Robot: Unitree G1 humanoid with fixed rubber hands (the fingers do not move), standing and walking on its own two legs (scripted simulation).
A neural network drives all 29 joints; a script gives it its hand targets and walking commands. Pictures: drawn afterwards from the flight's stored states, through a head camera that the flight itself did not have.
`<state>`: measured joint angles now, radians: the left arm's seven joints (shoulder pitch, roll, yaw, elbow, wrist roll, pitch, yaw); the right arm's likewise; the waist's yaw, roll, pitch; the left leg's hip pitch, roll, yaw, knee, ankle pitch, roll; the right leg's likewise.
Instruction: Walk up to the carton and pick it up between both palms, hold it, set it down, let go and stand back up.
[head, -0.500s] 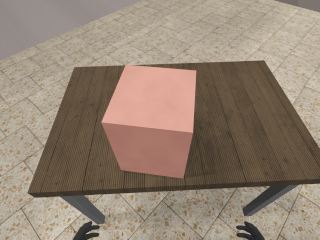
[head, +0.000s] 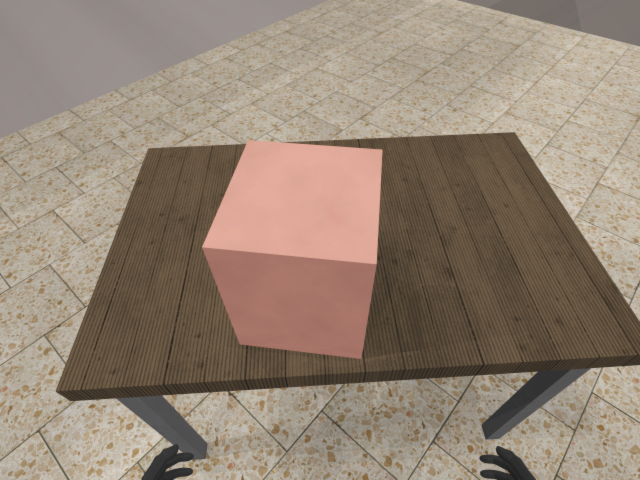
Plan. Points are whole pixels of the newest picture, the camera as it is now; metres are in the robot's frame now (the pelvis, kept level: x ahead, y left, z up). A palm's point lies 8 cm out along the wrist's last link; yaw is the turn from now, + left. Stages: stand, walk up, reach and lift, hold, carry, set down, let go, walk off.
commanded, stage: stand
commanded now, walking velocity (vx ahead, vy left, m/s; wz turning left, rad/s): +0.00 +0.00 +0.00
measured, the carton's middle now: (306, 253) +0.44 +0.04 +0.01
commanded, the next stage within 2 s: walk up in 0.64 s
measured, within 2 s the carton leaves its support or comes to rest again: neither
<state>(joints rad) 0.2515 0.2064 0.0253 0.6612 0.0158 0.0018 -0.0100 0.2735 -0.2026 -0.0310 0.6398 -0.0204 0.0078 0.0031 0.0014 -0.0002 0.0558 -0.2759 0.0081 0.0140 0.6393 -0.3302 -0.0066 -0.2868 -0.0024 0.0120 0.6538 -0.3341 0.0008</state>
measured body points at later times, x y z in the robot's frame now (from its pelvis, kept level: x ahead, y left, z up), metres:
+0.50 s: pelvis -0.01 +0.00 +0.00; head +0.00 +0.00 +0.45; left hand +0.10 +0.25 -0.11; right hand +0.09 -0.24 -0.11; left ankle +0.01 +0.12 -0.72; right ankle +0.01 -0.12 -0.72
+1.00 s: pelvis -0.03 +0.02 +0.00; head +0.01 +0.02 +0.44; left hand +0.08 +0.28 -0.11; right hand +0.08 -0.25 -0.12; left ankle -0.02 +0.14 -0.68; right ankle +0.01 -0.12 -0.72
